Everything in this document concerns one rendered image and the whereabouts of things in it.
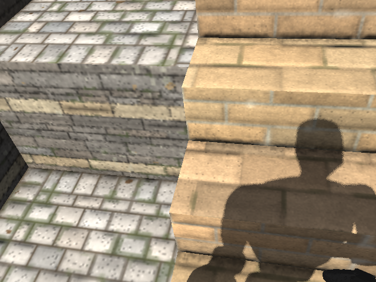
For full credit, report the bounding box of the robot right hand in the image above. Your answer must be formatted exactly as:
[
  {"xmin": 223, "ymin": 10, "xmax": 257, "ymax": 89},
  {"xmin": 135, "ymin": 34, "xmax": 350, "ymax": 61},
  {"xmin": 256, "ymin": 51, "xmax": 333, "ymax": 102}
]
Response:
[{"xmin": 323, "ymin": 268, "xmax": 376, "ymax": 282}]

